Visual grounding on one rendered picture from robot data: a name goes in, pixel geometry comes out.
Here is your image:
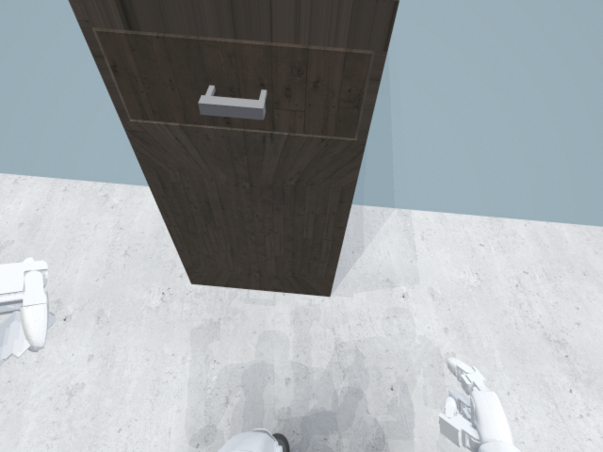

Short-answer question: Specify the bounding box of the cabinet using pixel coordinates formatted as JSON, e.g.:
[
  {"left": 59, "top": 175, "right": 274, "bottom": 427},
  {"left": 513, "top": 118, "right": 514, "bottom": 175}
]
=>
[{"left": 69, "top": 0, "right": 399, "bottom": 297}]

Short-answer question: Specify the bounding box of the left robot hand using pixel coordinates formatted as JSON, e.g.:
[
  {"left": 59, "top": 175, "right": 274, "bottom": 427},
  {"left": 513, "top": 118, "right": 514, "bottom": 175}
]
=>
[{"left": 0, "top": 257, "right": 56, "bottom": 365}]

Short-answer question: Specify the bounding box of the drawer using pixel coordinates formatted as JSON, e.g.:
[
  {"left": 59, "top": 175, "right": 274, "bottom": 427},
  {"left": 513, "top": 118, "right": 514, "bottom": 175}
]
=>
[{"left": 96, "top": 28, "right": 372, "bottom": 138}]

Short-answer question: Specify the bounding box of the left robot shin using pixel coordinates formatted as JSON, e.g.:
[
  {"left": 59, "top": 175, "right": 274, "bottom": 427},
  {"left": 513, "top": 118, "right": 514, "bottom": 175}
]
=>
[{"left": 252, "top": 428, "right": 277, "bottom": 442}]

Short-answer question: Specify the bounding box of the left robot thigh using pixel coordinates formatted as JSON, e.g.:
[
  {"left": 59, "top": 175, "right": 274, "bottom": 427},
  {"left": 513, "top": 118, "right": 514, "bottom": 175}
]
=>
[{"left": 218, "top": 432, "right": 283, "bottom": 452}]

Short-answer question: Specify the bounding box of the handle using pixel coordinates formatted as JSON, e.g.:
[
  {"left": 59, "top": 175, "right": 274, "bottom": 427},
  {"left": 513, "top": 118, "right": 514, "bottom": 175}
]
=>
[{"left": 198, "top": 85, "right": 267, "bottom": 120}]

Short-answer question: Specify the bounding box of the right robot hand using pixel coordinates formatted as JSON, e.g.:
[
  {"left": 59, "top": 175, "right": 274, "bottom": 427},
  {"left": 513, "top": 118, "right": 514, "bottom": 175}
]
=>
[{"left": 439, "top": 357, "right": 514, "bottom": 452}]

